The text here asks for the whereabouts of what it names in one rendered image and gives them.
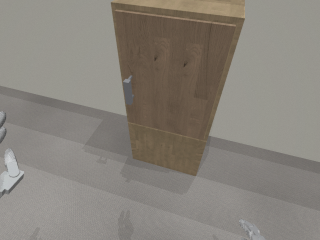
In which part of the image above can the handle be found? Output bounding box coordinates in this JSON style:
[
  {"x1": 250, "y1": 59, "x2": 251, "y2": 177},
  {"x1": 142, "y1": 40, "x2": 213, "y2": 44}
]
[{"x1": 123, "y1": 75, "x2": 135, "y2": 105}]

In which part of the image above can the right robot hand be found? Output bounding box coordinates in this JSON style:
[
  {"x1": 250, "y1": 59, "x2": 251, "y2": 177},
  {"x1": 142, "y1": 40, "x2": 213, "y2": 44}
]
[{"x1": 239, "y1": 219, "x2": 266, "y2": 240}]

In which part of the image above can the cupboard door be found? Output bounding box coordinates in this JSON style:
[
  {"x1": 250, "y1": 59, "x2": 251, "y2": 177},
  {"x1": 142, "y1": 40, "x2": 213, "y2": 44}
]
[{"x1": 114, "y1": 9, "x2": 236, "y2": 140}]

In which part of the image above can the left robot hand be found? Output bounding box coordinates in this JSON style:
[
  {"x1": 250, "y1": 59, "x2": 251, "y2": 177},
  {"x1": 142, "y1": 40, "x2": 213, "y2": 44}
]
[{"x1": 0, "y1": 111, "x2": 24, "y2": 198}]

